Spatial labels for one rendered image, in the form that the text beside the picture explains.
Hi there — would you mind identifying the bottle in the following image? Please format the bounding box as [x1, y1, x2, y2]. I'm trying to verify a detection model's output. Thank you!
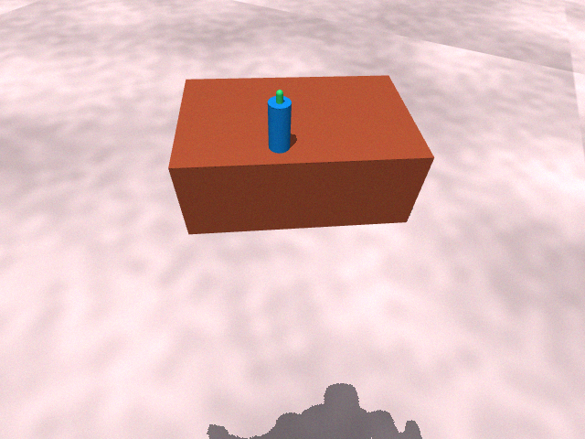
[268, 90, 292, 154]

